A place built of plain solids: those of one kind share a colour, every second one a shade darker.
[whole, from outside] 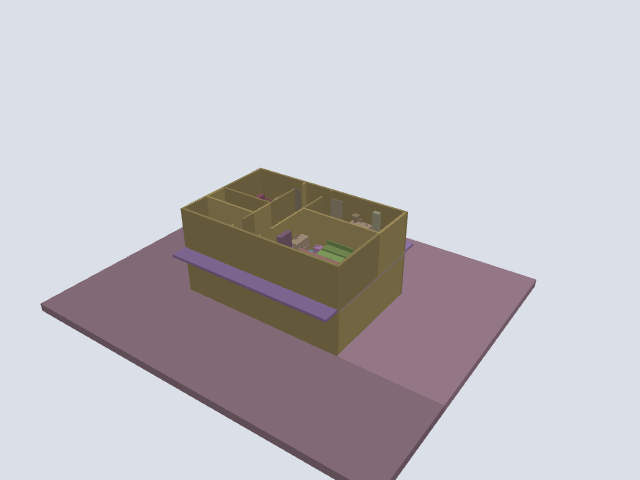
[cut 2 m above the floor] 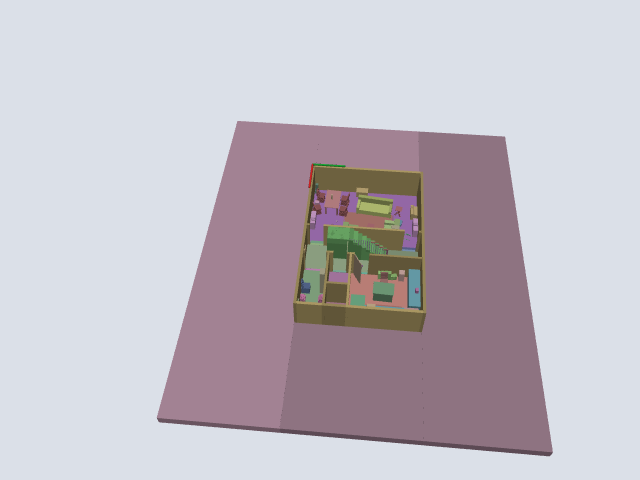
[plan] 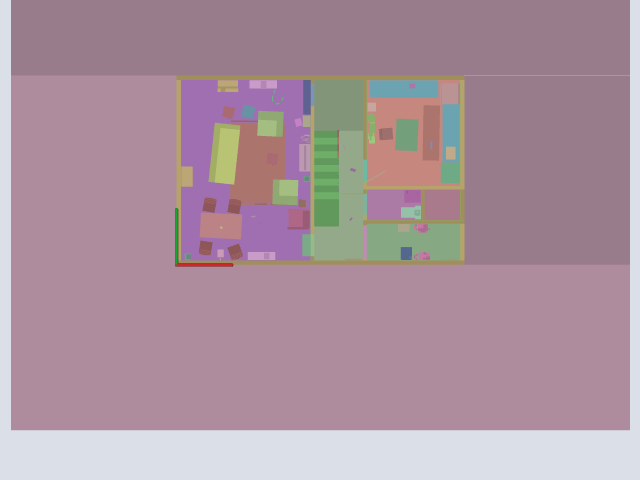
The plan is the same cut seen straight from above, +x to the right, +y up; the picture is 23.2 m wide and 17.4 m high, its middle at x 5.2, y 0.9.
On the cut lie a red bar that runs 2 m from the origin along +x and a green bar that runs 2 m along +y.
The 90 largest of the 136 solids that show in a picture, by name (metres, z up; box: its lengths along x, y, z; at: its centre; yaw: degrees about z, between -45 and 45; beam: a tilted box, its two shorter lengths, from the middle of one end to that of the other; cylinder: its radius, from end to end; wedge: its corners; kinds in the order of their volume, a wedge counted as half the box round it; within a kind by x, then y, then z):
{
 "under_1": {"box": [6.0, 6.86, 0.5], "at": [-3.0, 3.43, -0.33]},
 "under_2": {"box": [22.44, 6.0, 0.5], "at": [5.22, -3.0, -0.33]},
 "under_3": {"box": [22.44, 6.0, 0.5], "at": [5.22, 9.86, -0.33]},
 "under_4": {"box": [6.0, 6.86, 0.5], "at": [13.44, 3.43, -0.33]},
 "wall_1": {"box": [0.16, 2.71, 2.47], "at": [0.08, 1.51, 4.08]},
 "wall_2": {"box": [0.16, 6.54, 2.85], "at": [0.08, 3.43, 1.11]},
 "wall_3": {"box": [0.16, 3.7, 2.47], "at": [0.08, 4.85, 4.08]},
 "wall_4": {"box": [4.99, 0.13, 2.47], "at": [2.5, 2.94, 4.08]},
 "wall_5": {"box": [0.13, 0.15, 5.62], "at": [4.92, 0.23, 2.5]},
 "wall_6": {"box": [0.13, 1.76, 2.47], "at": [4.92, 1.99, 4.08]},
 "wall_7": {"box": [0.13, 4.64, 2.85], "at": [4.92, 3.43, 1.11]},
 "wall_8": {"box": [0.13, 2.75, 2.47], "at": [4.92, 4.38, 4.08]},
 "wall_9": {"box": [0.13, 0.15, 5.62], "at": [4.92, 6.62, 2.5]},
 "wall_10": {"box": [10.44, 0.16, 5.62], "at": [5.22, 0.08, 2.5]},
 "wall_11": {"box": [10.44, 0.16, 5.62], "at": [5.22, 6.78, 2.5]},
 "wall_12": {"box": [0.13, 0.31, 2.47], "at": [6.83, 0.32, 4.08]},
 "wall_13": {"box": [0.13, 2.11, 2.47], "at": [6.83, 2.33, 4.08]},
 "wall_14": {"box": [0.13, 1.32, 2.47], "at": [6.83, 4.17, 4.08]},
 "wall_15": {"box": [0.13, 2.89, 2.85], "at": [6.83, 5.25, 1.11]},
 "wall_16": {"box": [0.13, 0.83, 2.47], "at": [6.83, 5.38, 4.08]},
 "wall_17": {"box": [3.67, 0.13, 2.85], "at": [8.61, 1.55, 1.11]},
 "wall_18": {"box": [3.67, 0.13, 2.85], "at": [8.61, 2.79, 1.11]},
 "wall_19": {"box": [3.67, 0.13, 2.47], "at": [8.61, 3.44, 4.08]},
 "wall_20": {"box": [3.67, 0.13, 2.47], "at": [8.61, 4.89, 4.08]},
 "wall_21": {"box": [0.13, 1.11, 2.85], "at": [8.94, 2.17, 1.11]},
 "wall_22": {"box": [0.16, 1.33, 2.85], "at": [10.36, 0.82, 1.11]},
 "wall_23": {"box": [0.16, 3.22, 2.47], "at": [10.36, 1.77, 4.08]},
 "wall_24": {"box": [0.16, 1.11, 2.85], "at": [10.36, 2.17, 1.11]},
 "wall_25": {"box": [0.16, 1.32, 2.47], "at": [10.36, 4.17, 4.08]},
 "wall_26": {"box": [0.16, 3.84, 2.85], "at": [10.36, 4.78, 1.11]},
 "wall_27": {"box": [0.16, 1.74, 2.47], "at": [10.36, 5.83, 4.08]},
 "under_foot_1": {"box": [10.44, 6.86, 0.5], "at": [5.22, 3.43, -0.59]},
 "stair_1": {"box": [0.9, 0.99, 2.38], "at": [5.44, 1.88, 0.89]},
 "stair_2": {"box": [0.9, 1.24, 2.19], "at": [5.44, 2.01, 0.8]},
 "stair_3": {"box": [0.9, 1.49, 2.0], "at": [5.44, 2.13, 0.7]},
 "stair_4": {"box": [0.9, 1.74, 1.82], "at": [5.44, 2.26, 0.61]},
 "stair_5": {"box": [0.9, 1.98, 1.63], "at": [5.44, 2.38, 0.51]},
 "stair_6": {"box": [0.9, 2.23, 1.44], "at": [5.44, 2.5, 0.42]},
 "stair_7": {"box": [0.9, 2.48, 1.25], "at": [5.44, 2.63, 0.32]},
 "stair_8": {"box": [0.9, 2.73, 1.06], "at": [5.44, 2.75, 0.23]},
 "stair_9": {"box": [0.9, 2.98, 0.87], "at": [5.44, 2.88, 0.13]},
 "stair_10": {"box": [0.9, 3.22, 0.68], "at": [5.44, 3.0, 0.04]},
 "stair_11": {"box": [0.9, 3.47, 0.49], "at": [5.44, 3.12, -0.06]},
 "floor_living_1": {"box": [4.7, 6.54, 0.5], "at": [2.51, 3.43, -0.51]},
 "floor_kitchen_1": {"box": [3.38, 3.84, 0.76], "at": [8.59, 4.78, -0.38]},
 "floor_hall_1": {"box": [1.78, 1.23, 0.76], "at": [5.88, 0.77, -0.38]},
 "floor_hall_2": {"box": [1.78, 1.84, 0.76], "at": [5.88, 5.78, -0.38]},
 "floor_hall_3": {"box": [0.88, 3.47, 0.76], "at": [6.33, 3.12, -0.38]},
 "floor_flur_1": {"box": [3.38, 1.33, 0.76], "at": [8.59, 0.82, -0.38]},
 "fixture_wardrobe_bedroom_1": {"box": [2.35, 0.65, 2.2], "at": [1.64, 6.38, 3.89]},
 "upper_floor_next_1": {"box": [10.44, 1.0, 0.16], "at": [5.22, -0.5, 2.76]},
 "upper_floor_next_2": {"box": [10.44, 1.0, 0.16], "at": [5.22, 7.36, 2.76]},
 "double_bed_1": {"box": [1.67, 0.07, 1.05], "at": [2.42, 3.04, 3.37]},
 "double_bed_2": {"box": [1.6, 0.55, 0.2], "at": [2.42, 3.33, 3.54]},
 "double_bed_3": {"box": [1.7, 2.23, 0.4], "at": [2.42, 4.12, 3.34]},
 "floor_wc_1": {"box": [1.97, 1.11, 0.76], "at": [7.88, 2.17, -0.38]},
 "chest_drawers_1": {"box": [1.28, 0.5, 1.04], "at": [2.72, 0.42, 3.36]},
 "chest_drawers_2": {"box": [0.5, 1.14, 1.0], "at": [4.6, 3.79, 3.34]},
 "counter_run_1": {"box": [2.48, 0.61, 0.78], "at": [8.25, 6.38, 0.49]},
 "floor_cup_1": {"box": [1.28, 1.11, 0.76], "at": [9.64, 2.17, -0.38]},
 "fridge_1": {"box": [0.7, 0.75, 1.72], "at": [9.92, 3.33, 0.86]},
 "sofa_1": {"box": [0.23, 2.16, 0.39], "at": [1.39, 4.07, 0.38], "yaw": -6.2},
 "sofa_2": {"box": [0.93, 2.16, 0.34], "at": [1.74, 4.03, 0.02], "yaw": -6.2},
 "armchair_club_1": {"box": [0.92, 0.9, 0.35], "at": [3.41, 5.11, -0.02], "yaw": -2.6},
 "armchair_club_2": {"box": [0.92, 0.33, 0.38], "at": [3.42, 5.4, 0.35], "yaw": -2.6},
 "armchair_club_3": {"box": [0.92, 0.33, 0.38], "at": [3.94, 2.34, 0.35], "yaw": -1.4},
 "armchair_club_4": {"box": [0.92, 0.9, 0.35], "at": [3.94, 2.64, -0.02], "yaw": -1.4},
 "billy_1": {"box": [0.42, 0.28, 2.02], "at": [1.78, 0.31, 3.85]},
 "billy_2": {"box": [0.28, 0.42, 2.02], "at": [4.71, 5.2, 0.75]},
 "billy_3": {"box": [0.42, 0.28, 2.02], "at": [8.24, 1.34, 1.01]},
 "rug_1": {"box": [2.0, 2.9, 0.08], "at": [2.95, 3.7, -0.29], "yaw": -0.1},
 "rug_2": {"box": [0.6, 2.0, 0.08], "at": [9.23, 4.78, -0.03], "yaw": -1.0},
 "kitchen_table_1": {"box": [0.71, 1.06, 0.72], "at": [8.35, 4.71, 0.36], "yaw": -2.6},
 "range_flat_1": {"box": [0.65, 0.76, 0.94], "at": [9.95, 6.2, 0.47]},
 "toy_shelf_1": {"box": [1.0, 0.3, 0.6], "at": [3.08, 0.32, 0.04]},
 "toy_shelf_2": {"box": [1.0, 0.3, 0.6], "at": [3.14, 6.54, 0.04]},
 "wall_band_1": {"box": [0.16, 6.54, 0.31], "at": [0.08, 3.43, 2.69]},
 "tall_cupboard_1": {"box": [0.3, 0.92, 0.99], "at": [4.68, 5.0, 4.22]},
 "toy_box_1": {"box": [0.42, 0.74, 0.44], "at": [0.38, 3.2, -0.04]},
 "toy_box_2": {"box": [0.74, 0.42, 0.44], "at": [1.86, 6.48, -0.04]},
 "tv_board_1": {"box": [0.4, 1.0, 0.48], "at": [4.65, 3.88, -0.02]},
 "leaf_bedroom_door_1": {"box": [0.8, 0.05, 2.05], "at": [4.46, 0.32, 3.87], "yaw": -1.0},
 "leaf_bedroom_door_2": {"box": [0.8, 0.05, 2.05], "at": [7.3, 0.47, 3.87]},
 "floor_gap_flur_diele_1": {"box": [0.13, 1.21, 0.76], "at": [6.83, 0.82, -0.38]},
 "wall_foot_1": {"box": [0.16, 3.7, 0.17], "at": [0.08, 4.85, 2.77]},
 "bedside_table_1": {"box": [0.44, 0.41, 0.53], "at": [3.71, 3.21, 3.11]},
 "armchair_frame_1": {"box": [0.74, 0.63, 0.18], "at": [4.42, 1.65, 0.06]},
 "chair_bentwood_1": {"box": [0.41, 0.47, 0.43], "at": [8.34, 0.42, 0.21]},
 "leaf_kitchen_door_1": {"box": [0.8, 0.05, 2.05], "at": [7.25, 3.21, 1.03], "yaw": 30.0},
 "floor_gap_living_door_1": {"box": [0.13, 0.8, 0.76], "at": [4.92, 0.71, -0.38]}
}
